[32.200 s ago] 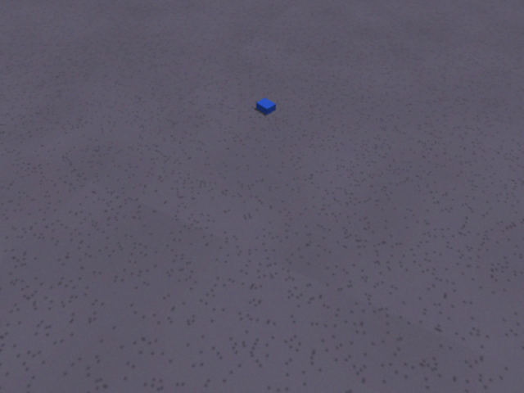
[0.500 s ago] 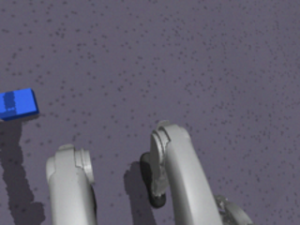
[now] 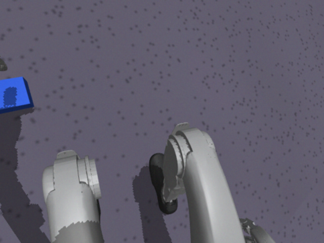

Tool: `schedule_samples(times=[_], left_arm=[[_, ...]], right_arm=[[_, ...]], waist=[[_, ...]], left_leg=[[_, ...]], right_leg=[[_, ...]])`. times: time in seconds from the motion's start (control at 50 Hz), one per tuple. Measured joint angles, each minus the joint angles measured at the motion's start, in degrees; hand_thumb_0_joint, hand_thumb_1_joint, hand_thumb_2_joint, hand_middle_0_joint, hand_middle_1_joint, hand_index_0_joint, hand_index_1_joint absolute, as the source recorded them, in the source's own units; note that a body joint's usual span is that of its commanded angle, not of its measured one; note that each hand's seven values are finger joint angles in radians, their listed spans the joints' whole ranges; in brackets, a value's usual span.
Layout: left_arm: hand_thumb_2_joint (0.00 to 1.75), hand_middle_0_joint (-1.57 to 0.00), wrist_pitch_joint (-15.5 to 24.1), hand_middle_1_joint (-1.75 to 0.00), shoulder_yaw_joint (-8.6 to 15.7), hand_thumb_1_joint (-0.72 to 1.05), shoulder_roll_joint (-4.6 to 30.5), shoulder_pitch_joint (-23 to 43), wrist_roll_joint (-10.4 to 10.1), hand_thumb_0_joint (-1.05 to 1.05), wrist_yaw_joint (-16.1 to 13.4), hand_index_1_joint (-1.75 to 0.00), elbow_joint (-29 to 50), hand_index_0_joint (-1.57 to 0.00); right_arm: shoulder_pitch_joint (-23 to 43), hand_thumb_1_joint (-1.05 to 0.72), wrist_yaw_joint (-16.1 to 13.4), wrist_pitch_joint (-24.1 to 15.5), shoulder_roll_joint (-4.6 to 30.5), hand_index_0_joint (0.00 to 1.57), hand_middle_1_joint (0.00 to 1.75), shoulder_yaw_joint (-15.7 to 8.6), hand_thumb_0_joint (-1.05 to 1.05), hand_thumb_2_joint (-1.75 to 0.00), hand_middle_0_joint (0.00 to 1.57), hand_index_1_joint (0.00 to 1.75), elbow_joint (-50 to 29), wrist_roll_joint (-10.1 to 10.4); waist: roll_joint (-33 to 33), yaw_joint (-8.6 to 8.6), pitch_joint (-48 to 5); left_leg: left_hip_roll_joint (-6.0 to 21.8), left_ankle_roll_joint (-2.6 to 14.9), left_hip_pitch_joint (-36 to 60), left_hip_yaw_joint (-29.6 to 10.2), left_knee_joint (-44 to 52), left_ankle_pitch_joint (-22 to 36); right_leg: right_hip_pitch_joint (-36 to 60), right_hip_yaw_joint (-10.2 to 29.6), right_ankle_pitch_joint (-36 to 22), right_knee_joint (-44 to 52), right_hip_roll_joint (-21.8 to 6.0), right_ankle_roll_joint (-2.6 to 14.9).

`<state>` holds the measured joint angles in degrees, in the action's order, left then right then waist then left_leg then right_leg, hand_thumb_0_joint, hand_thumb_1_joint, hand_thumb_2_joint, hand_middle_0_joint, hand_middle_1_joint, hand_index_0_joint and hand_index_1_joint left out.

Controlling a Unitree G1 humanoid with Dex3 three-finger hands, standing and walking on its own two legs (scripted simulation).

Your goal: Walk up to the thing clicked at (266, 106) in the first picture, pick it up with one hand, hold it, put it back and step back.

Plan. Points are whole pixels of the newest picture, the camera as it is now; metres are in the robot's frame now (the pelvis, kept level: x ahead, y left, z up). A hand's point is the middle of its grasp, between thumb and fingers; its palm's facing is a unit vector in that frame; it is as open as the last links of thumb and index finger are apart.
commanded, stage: home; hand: left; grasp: from above
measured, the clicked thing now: (8, 95) +0.50 +0.30 -0.32
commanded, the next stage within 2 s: none
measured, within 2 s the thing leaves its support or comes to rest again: neither
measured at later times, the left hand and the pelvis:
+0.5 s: hand out of the picture +0.40 +0.27 -0.02, palm faces -0.33 -0.56 -0.76, open 8.3 cm; pelvis +0.02 +0.00 +0.11, yaw +4 degrees
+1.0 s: hand out of the picture +0.28 +0.21 +0.19, palm faces +0.10 -0.95 -0.30, open 7.4 cm; pelvis +0.05 -0.01 +0.28, yaw +6 degrees
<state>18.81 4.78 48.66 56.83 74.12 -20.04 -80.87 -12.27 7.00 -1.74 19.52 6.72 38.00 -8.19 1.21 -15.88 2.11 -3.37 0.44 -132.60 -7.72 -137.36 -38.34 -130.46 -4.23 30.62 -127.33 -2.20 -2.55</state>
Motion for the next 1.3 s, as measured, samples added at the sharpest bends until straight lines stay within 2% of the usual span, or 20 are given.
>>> schedule_samples(times=[0.04, 0.1, 0.14, 0.2, 0.26, 0.34, 0.42, 0.5, 0.58, 0.68, 0.8, 0.86, 0.96, 1.06, 1.18, 1.3], left_arm=[[0.78, -0.34, -0.8, -0.74, 1.0, -0.19, -0.5, -0.5, 0.4, 0.0, -2.2, -0.75, 0.9, -0.35], [0.82, -0.31, -3.3, -0.71, 2.1, -0.15, -1.9, -0.6, -0.8, 0.0, -4.5, -0.72, 2.3, -0.31], [0.85, -0.29, -5.5, -0.69, 2.5, -0.11, -3.1, -0.7, -2.3, 0.0, -5.0, -0.71, 2.9, -0.29], [0.89, -0.27, -9.1, -0.67, 2.6, -0.04, -5.4, -1.6, -6.1, 0.0, -3.7, -0.68, 4.8, -0.27], [0.91, -0.26, -12.2, -0.63, 2.2, 0.04, -8.5, -4.5, -11.7, 0.0, -0.3, -0.65, 9.1, -0.25], [0.93, -0.24, -16.0, -0.58, 1.1, 0.21, -12.3, -11.1, -21.0, 0.0, 6.1, -0.59, 16.9, -0.24], [0.93, -0.23, -18.7, -0.49, 0.1, 0.44, -15.7, -19.4, -30.8, 0.0, 12.7, -0.5, 27.5, -0.23], [0.92, -0.22, -19.9, -0.4, -0.8, 0.65, -19.0, -27.5, -39.0, 0.0, 16.6, -0.41, 37.6, -0.22], [0.91, -0.22, -20.8, -0.35, -1.3, 0.78, -22.1, -34.4, -45.3, 0.0, 17.4, -0.35, 45.5, -0.22], [0.9, -0.21, -23.9, -0.32, -1.5, 0.85, -25.4, -41.7, -52.1, 0.01, 17.0, -0.32, 52.3, -0.22], [0.89, -0.21, -29.4, -0.3, -2.2, 0.88, -28.4, -50.2, -61.7, 0.01, 16.4, -0.3, 59.7, -0.21], [0.89, -0.21, -31.9, -0.3, -2.5, 0.89, -29.7, -54.2, -65.8, 0.01, 15.9, -0.3, 62.6, -0.21], [0.89, -0.2, -35.8, -0.3, -2.5, 0.9, -31.9, -60.1, -71.0, 0.01, 15.1, -0.3, 66.9, -0.21], [0.89, -0.2, -38.7, -0.3, -1.8, 0.9, -34.0, -65.4, -74.9, 0.01, 14.8, -0.3, 70.8, -0.21], [0.89, -0.2, -41.3, -0.3, -1.4, 0.9, -35.3, -72.6, -77.4, 0.01, 15.1, -0.3, 76.9, -0.21], [0.89, -0.2, -43.1, -0.3, -2.2, 0.9, -35.8, -80.9, -78.2, 0.01, 15.8, -0.3, 84.2, -0.21]], right_arm=[[-0.2, -0.9, 0.3, -0.7, -0.7, 0.21, 0.3, -0.7, 0.0, -0.9, 0.2, 0.3, 0.5, -0.4], [-0.2, -0.9, 0.7, -1.6, -1.8, 0.21, 0.3, -1.7, 0.0, -0.9, 0.2, 0.3, 1.1, -0.2], [-0.1, -0.9, 1.2, -2.0, -2.4, 0.21, 0.3, -2.4, 0.0, -0.9, 0.2, 0.3, 1.4, 0.2], [0.2, -0.89, 1.8, -2.5, -3.2, 0.21, 0.3, -3.6, 0.0, -0.9, 0.2, 0.3, 1.8, 1.1], [0.2, -0.89, 2.4, -2.1, -3.6, 0.21, 0.3, -4.8, 0.0, -0.9, 0.2, 0.3, 1.7, 2.7], [0.6, -0.9, 2.5, -0.4, -3.5, 0.21, 0.3, -5.4, 0.0, -0.9, 0.2, 0.3, 1.1, 5.0], [0.8, -0.9, 1.4, 1.1, -3.3, 0.21, 0.3, -6.0, 0.0, -0.9, 0.2, 0.3, -1.0, 6.8], [1.7, -0.9, -0.3, 1.4, -3.0, 0.21, 0.3, -6.9, 0.0, -0.9, 0.2, 0.3, -2.6, 7.9], [3.7, -0.9, -2.3, 1.1, -2.7, 0.2, 0.3, -8.0, 0.01, -0.9, 0.2, 0.3, -3.7, 8.7], [6.6, -0.9, -4.8, 0.1, -3.2, 0.2, 0.3, -8.3, 0.01, -0.9, 0.2, 0.3, -5.1, 9.6], [8.2, -0.9, -7.9, -1.5, -4.9, 0.2, 0.3, -6.9, 0.01, -0.9, 0.2, 0.3, -6.4, 10.4], [7.8, -0.9, -9.3, -2.4, -5.9, 0.2, 0.3, -5.9, 0.01, -0.9, 0.2, 0.3, -6.9, 10.6], [5.4, -0.9, -11.4, -3.8, -7.2, 0.2, 0.3, -4.4, 0.01, -0.9, 0.2, 0.3, -7.2, 10.9], [1.8, -0.9, -13.8, -5.1, -7.7, 0.21, 0.3, -3.3, 0.01, -0.9, 0.2, 0.3, -6.9, 10.9], [-2.5, -0.9, -16.0, -6.5, -7.6, 0.21, 0.3, -3.0, 0.01, -0.9, 0.2, 0.3, -7.3, 10.6], [-5.6, -0.9, -17.3, -7.8, -7.3, 0.21, 0.3, -3.7, 0.01, -0.9, 0.2, 0.3, -8.2, 10.3]], waist=[[0.3, -0.22, -0.2], [0.3, -0.48, -1.5], [-0.2, -0.51, -3.0], [-1.5, -0.04, -5.3], [-3.3, 1.41, -7.6], [-5.3, 3.71, -10.1], [-5.6, 6.31, -11.6], [-4.8, 8.75, -12.5], [-3.9, 10.54, -13.1], [-3.2, 11.68, -13.3], [-2.7, 12.13, -13.5], [-2.5, 12.08, -13.3], [-2.4, 12.01, -13.1], [-2.4, 11.92, -12.7], [-3.0, 11.76, -11.9], [-3.7, 12.13, -12.0]], left_leg=[[-0.1, 0.03, -0.7, 0.2, -0.7, -0.2], [0.0, 0.1, -1.4, 0.5, -1.0, -0.7], [0.1, 0.22, -1.5, 0.8, -0.7, -1.1], [0.2, 0.4, -0.7, 1.2, 0.7, -1.9], [0.5, 0.55, 1.7, 1.7, 3.2, -2.7], [0.9, 0.74, 6.9, 2.4, 8.3, -3.4], [1.4, 0.7, 13.0, 3.1, 14.0, -3.2], [1.5, 0.43, 18.7, 3.5, 19.2, -2.4], [1.5, 0.13, 24.1, 3.5, 23.9, -1.4], [1.7, -0.18, 31.2, 3.5, 29.7, -0.2], [2.2, -0.47, 41.3, 3.5, 37.9, 1.2], [2.5, -0.61, 47.0, 3.5, 42.5, 1.9], [3.0, -0.78, 56.7, 3.4, 50.3, 3.2], [3.5, -0.87, 66.6, 3.2, 58.3, 4.6], [4.0, -0.86, 77.7, 3.2, 67.4, 6.5], [4.4, -0.72, 87.1, 3.6, 75.2, 8.1]], right_leg=[[-0.8, 0.2, 0.2, -0.7, 0.0, 0.01], [-1.7, 0.5, 0.7, -1.3, 0.0, 0.06], [-2.0, 0.8, 1.1, -1.2, 0.0, 0.0], [-1.4, 1.1, 1.9, -0.1, -0.1, -0.16], [0.7, 1.4, 2.8, 2.1, -0.1, -0.33], [5.4, 1.9, 3.5, 6.4, -0.1, -0.59], [10.8, 2.4, 3.5, 11.3, 0.1, -0.43], [16.2, 2.6, 3.0, 15.9, 0.0, -0.07], [21.5, 2.4, 2.4, 20.1, -0.1, 0.28], [28.6, 2.2, 1.6, 25.5, -0.1, 0.59], [38.5, 2.0, 0.4, 33.3, 0.1, 0.93], [44.1, 1.8, -0.2, 37.7, 0.3, 1.11], [53.9, 1.5, -1.3, 45.4, 0.7, 1.32], [63.9, 1.1, -2.7, 53.5, 1.1, 1.48], [75.3, 0.9, -4.5, 62.8, 1.6, 1.54], [84.7, 1.1, -6.2, 70.6, 1.9, 1.51]])
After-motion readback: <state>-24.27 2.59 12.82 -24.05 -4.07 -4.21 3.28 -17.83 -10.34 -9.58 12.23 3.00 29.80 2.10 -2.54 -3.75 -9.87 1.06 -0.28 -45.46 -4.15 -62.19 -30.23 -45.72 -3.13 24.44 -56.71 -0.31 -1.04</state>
